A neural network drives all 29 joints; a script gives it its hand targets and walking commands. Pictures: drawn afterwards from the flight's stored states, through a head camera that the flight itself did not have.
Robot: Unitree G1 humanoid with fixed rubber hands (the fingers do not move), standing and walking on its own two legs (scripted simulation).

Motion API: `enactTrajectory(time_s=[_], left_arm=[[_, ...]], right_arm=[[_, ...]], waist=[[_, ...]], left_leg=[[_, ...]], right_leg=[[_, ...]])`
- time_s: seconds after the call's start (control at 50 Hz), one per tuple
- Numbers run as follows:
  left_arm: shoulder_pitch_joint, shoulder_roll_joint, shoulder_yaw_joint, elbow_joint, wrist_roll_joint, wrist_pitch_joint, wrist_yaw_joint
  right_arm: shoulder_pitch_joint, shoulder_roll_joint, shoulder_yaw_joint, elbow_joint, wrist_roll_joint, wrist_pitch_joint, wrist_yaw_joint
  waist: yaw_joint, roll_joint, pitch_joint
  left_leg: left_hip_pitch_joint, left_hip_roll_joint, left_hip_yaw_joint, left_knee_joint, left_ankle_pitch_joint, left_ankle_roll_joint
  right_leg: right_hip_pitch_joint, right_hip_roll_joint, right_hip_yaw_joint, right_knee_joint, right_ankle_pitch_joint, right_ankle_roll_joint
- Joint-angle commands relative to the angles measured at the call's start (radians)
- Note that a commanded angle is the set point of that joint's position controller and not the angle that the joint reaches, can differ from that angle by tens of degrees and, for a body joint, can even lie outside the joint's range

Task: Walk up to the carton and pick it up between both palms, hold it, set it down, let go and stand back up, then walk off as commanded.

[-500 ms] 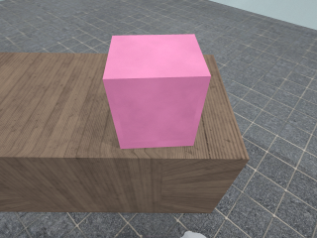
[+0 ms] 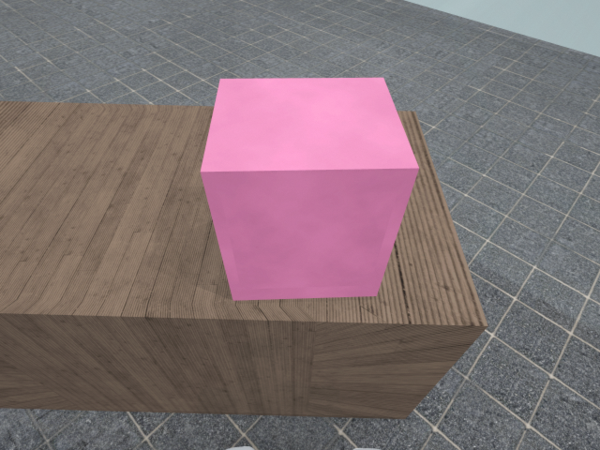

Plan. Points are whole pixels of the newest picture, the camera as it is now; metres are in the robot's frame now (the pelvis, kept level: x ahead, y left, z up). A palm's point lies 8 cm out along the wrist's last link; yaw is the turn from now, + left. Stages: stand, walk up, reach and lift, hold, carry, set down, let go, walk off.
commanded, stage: walk up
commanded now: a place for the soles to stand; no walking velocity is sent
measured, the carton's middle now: (304, 195) +0.51 -0.01 +0.04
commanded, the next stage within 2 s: reach and lift in 1.72 s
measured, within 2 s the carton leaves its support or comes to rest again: neither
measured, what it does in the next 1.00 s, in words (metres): stands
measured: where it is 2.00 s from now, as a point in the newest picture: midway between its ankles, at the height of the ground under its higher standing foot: outside the picture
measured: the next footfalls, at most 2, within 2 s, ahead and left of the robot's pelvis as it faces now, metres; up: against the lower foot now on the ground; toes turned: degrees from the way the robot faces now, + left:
none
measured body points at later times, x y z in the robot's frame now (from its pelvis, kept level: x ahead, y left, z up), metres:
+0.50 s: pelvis +0.02 +0.01 +0.00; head +0.05 +0.02 +0.45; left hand +0.11 +0.33 -0.11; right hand +0.13 -0.30 -0.12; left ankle +0.04 +0.13 -0.70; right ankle +0.03 -0.12 -0.70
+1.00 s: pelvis +0.01 +0.02 +0.00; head +0.04 +0.02 +0.45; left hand +0.11 +0.33 -0.10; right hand +0.12 -0.29 -0.12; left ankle +0.04 +0.13 -0.70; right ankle +0.03 -0.12 -0.70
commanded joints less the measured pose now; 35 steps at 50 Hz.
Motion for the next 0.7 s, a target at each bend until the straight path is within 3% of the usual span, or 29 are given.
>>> enactTrajectory(time_s=[0.0, 0.02, 0.04, 0.06, 0.08, 0.1, 0.12, 0.14, 0.18, 0.2, 0.26, 0.28, 0.3, 0.32, 0.34, 0.36, 0.38, 0.42, 0.46, 0.48, 0.5, 0.52, 0.54, 0.58, 0.6, 0.62, 0.64, 0.66, 0.68], left_arm=[[0.014, 0.334, 0.116, 0.007, 0.023, -0.037, 0.044], [-0.01, 0.328, 0.113, 0.003, 0.027, -0.03, 0.044], [-0.037, 0.298, 0.099, -0.008, 0.028, -0.029, 0.045], [-0.08, 0.245, 0.082, -0.007, 0.011, -0.024, 0.036], [-0.097, 0.194, 0.074, -0.015, 0.007, -0.02, 0.034], [-0.096, 0.206, 0.08, -0.026, 0.006, -0.006, 0.04], [-0.117, 0.209, 0.075, -0.019, -0.001, -0.01, 0.042], [-0.056, 0.232, 0.074, -0.002, 0.001, -0.01, 0.038], [-0.013, 0.209, 0.071, 0.022, -0.01, -0.028, 0.037], [0.046, 0.206, 0.074, 0.043, 0.003, -0.041, 0.038], [0.027, 0.296, 0.091, 0.029, 0.014, -0.046, 0.034], [0.026, 0.302, 0.099, 0.024, 0.015, -0.041, 0.035], [0.028, 0.328, 0.101, 0.021, 0.011, -0.037, 0.041], [-0.008, 0.29, 0.095, 0.009, 0.018, -0.032, 0.043], [-0.065, 0.284, 0.084, 0.005, 0.01, -0.026, 0.042], [-0.091, 0.24, 0.073, -0.007, 0.009, -0.025, 0.04], [-0.097, 0.207, 0.067, -0.029, -0.001, -0.02, 0.041], [-0.106, 0.188, 0.065, -0.016, 0.001, -0.017, 0.046], [-0.041, 0.21, 0.066, 0.013, 0.015, -0.029, 0.045], [-0.038, 0.218, 0.072, 0.021, 0.009, -0.032, 0.041], [0.01, 0.229, 0.079, 0.022, 0.019, -0.039, 0.042], [0.011, 0.284, 0.089, 0.036, 0.015, -0.043, 0.042], [0.028, 0.321, 0.102, 0.049, 0.017, -0.037, 0.039], [-0.026, 0.3, 0.098, 0.029, 0.017, -0.031, 0.044], [-0.07, 0.293, 0.098, 0.012, 0.009, -0.028, 0.042], [-0.109, 0.286, 0.087, 0.01, 0.012, -0.026, 0.043], [-0.14, 0.217, 0.074, -0.017, 0.011, -0.024, 0.039], [-0.133, 0.171, 0.066, -0.027, 0.002, -0.014, 0.035], [-0.147, 0.189, 0.072, -0.028, 0.001, -0.003, 0.044]], right_arm=[[-0.038, -0.23, -0.045, -0.102, -0.004, -0.026, -0.018], [-0.004, -0.214, -0.05, -0.102, -0.011, -0.031, -0.013], [0.055, -0.204, -0.054, -0.081, -0.018, -0.045, -0.015], [0.059, -0.239, -0.063, -0.056, -0.023, -0.05, -0.02], [0.036, -0.327, -0.081, -0.07, -0.018, -0.05, -0.02], [0.039, -0.334, -0.073, -0.063, -0.025, -0.056, -0.019], [0.004, -0.321, -0.06, -0.07, -0.025, -0.053, -0.024], [-0.03, -0.328, -0.054, -0.064, -0.015, -0.049, -0.031], [-0.066, -0.289, -0.041, -0.09, -0.012, -0.042, -0.028], [-0.122, -0.249, -0.041, -0.1, -0.011, -0.04, -0.023], [-0.11, -0.205, -0.032, -0.099, 0.014, -0.032, -0.027], [-0.108, -0.194, -0.023, -0.098, 0.004, -0.028, -0.03], [-0.1, -0.193, -0.029, -0.093, 0.002, -0.029, -0.032], [-0.081, -0.203, -0.033, -0.081, -0.003, -0.035, -0.031], [-0.049, -0.216, -0.037, -0.063, -0.009, -0.039, -0.032], [-0.026, -0.23, -0.041, -0.063, 0.002, -0.045, -0.034], [-0.006, -0.261, -0.053, -0.067, -0.009, -0.052, -0.029], [-0.017, -0.29, -0.055, -0.082, -0.009, -0.05, -0.034], [-0.096, -0.272, -0.042, -0.094, -0.01, -0.044, -0.028], [-0.125, -0.263, -0.038, -0.102, -0.005, -0.036, -0.026], [-0.147, -0.22, -0.028, -0.115, -0.002, -0.035, -0.025], [-0.163, -0.188, -0.026, -0.117, 0.007, -0.028, -0.026], [-0.159, -0.181, -0.024, -0.107, 0.003, -0.028, -0.03], [-0.121, -0.178, -0.024, -0.087, -0.008, -0.028, -0.028], [-0.085, -0.184, -0.026, -0.085, -0.006, -0.037, -0.026], [-0.06, -0.215, -0.042, -0.071, -0.013, -0.043, -0.028], [0.012, -0.246, -0.045, -0.049, -0.019, -0.057, -0.03], [0.017, -0.279, -0.058, -0.038, -0.013, -0.062, -0.028], [0.015, -0.303, -0.055, -0.036, -0.015, -0.058, -0.033]], waist=[[0.009, -0.124, -0.005], [-0.013, -0.089, -0.017], [-0.047, -0.081, -0.063], [-0.076, 0.017, -0.086], [-0.06, 0.203, -0.101], [-0.082, 0.234, -0.091], [-0.064, 0.187, -0.051], [-0.031, 0.143, -0.04], [-0.004, 0.168, -0.089], [0.038, 0.155, -0.138], [0.017, -0.016, -0.139], [0.027, -0.066, -0.124], [0.003, -0.079, -0.137], [0.001, -0.051, -0.155], [-0.039, -0.003, -0.12], [-0.042, 0.006, -0.147], [-0.047, 0.112, -0.172], [-0.046, 0.099, -0.146], [0.0, 0.093, -0.121], [0.015, 0.159, -0.116], [0.028, 0.07, -0.163], [0.033, -0.078, -0.129], [0.041, -0.08, -0.134], [0.003, -0.068, -0.087], [-0.024, -0.019, -0.109], [-0.047, 0.025, -0.137], [-0.059, 0.064, -0.145], [-0.067, 0.205, -0.158], [-0.059, 0.171, -0.117]], left_leg=[[-0.136, 0.056, 0.003, -0.078, 0.004, 0.017], [-0.062, 0.023, 0.037, -0.168, 0.042, 0.023], [0.121, 0.02, -0.009, -0.315, 0.124, 0.04], [0.241, 0.062, -0.117, -0.412, 0.176, 0.065], [0.216, 0.206, -0.426, -0.55, 0.1, 0.144], [0.249, 0.328, -0.578, -0.599, 0.149, 0.213], [0.224, 0.331, -0.62, -0.604, 0.189, 0.259], [0.201, 0.323, -0.545, -0.544, 0.25, 0.279], [0.194, 0.255, -0.344, -0.44, 0.564, 0.22], [0.145, 0.207, -0.235, -0.366, 0.616, 0.176], [0.037, 0.04, -0.062, -0.196, 0.412, 0.038], [-0.01, 0.025, -0.019, -0.141, 0.292, 0.027], [-0.01, 0.01, -0.021, -0.117, 0.235, 0.03], [0.031, 0.042, -0.048, -0.195, 0.266, 0.04], [0.098, 0.062, -0.104, -0.265, 0.29, 0.04], [0.201, 0.125, -0.186, -0.36, 0.372, 0.084], [0.266, 0.204, -0.312, -0.408, 0.429, 0.148], [0.292, 0.315, -0.431, -0.441, 0.515, 0.251], [0.169, 0.25, -0.311, -0.383, 0.513, 0.212], [0.065, 0.198, -0.243, -0.334, 0.48, 0.157], [0.039, 0.144, -0.154, -0.277, 0.465, 0.105], [-0.01, 0.045, -0.064, -0.162, 0.366, 0.045], [-0.083, -0.006, -0.005, -0.085, 0.219, 0.024], [-0.067, 0.015, -0.013, -0.149, 0.035, 0.026], [0.041, 0.04, 0.0, -0.239, 0.138, 0.027], [0.134, 0.07, -0.054, -0.316, 0.27, 0.053], [0.239, 0.146, -0.26, -0.455, 0.382, 0.098], [0.321, 0.243, -0.392, -0.51, 0.475, 0.158], [0.297, 0.344, -0.542, -0.53, 0.551, 0.211]], right_leg=[[0.132, -0.315, 0.402, -0.369, 0.447, -0.248], [0.089, -0.293, 0.361, -0.321, 0.401, -0.223], [-0.048, -0.264, 0.34, -0.225, 0.411, -0.197], [-0.174, -0.165, 0.215, -0.115, 0.332, -0.107], [-0.25, -0.018, 0.036, 0.082, 0.103, -0.039], [-0.303, -0.01, 0.025, 0.105, -0.146, -0.016], [-0.294, -0.013, 0.052, 0.109, -0.199, -0.015], [-0.217, -0.026, 0.057, 0.087, -0.201, -0.021], [-0.104, -0.032, -0.011, -0.075, -0.043, -0.023], [0.025, -0.047, 0.002, -0.163, 0.163, -0.025], [0.106, -0.163, 0.265, -0.234, 0.376, -0.138], [0.141, -0.234, 0.341, -0.266, 0.369, -0.192], [0.116, -0.267, 0.423, -0.276, 0.364, -0.219], [0.115, -0.268, 0.377, -0.252, 0.36, -0.207], [0.006, -0.218, 0.34, -0.182, 0.377, -0.176], [-0.068, -0.143, 0.172, -0.099, 0.411, -0.107], [-0.124, -0.037, 0.044, 0.014, 0.291, -0.042], [-0.183, -0.02, 0.004, 0.051, 0.049, -0.024], [-0.039, -0.052, 0.025, -0.096, 0.163, -0.047], [0.05, -0.061, 0.068, -0.139, 0.276, -0.055], [0.129, -0.098, 0.163, -0.221, 0.32, -0.087], [0.11, -0.179, 0.311, -0.316, 0.283, -0.141], [0.166, -0.278, 0.457, -0.339, 0.246, -0.216], [0.111, -0.325, 0.484, -0.35, 0.316, -0.252], [0.049, -0.258, 0.372, -0.284, 0.334, -0.206], [-0.002, -0.189, 0.265, -0.185, 0.387, -0.147], [-0.085, -0.086, 0.138, -0.005, 0.431, -0.075], [-0.214, -0.017, 0.03, 0.096, 0.142, -0.03], [-0.254, 0.0, 0.034, 0.095, -0.173, -0.021]])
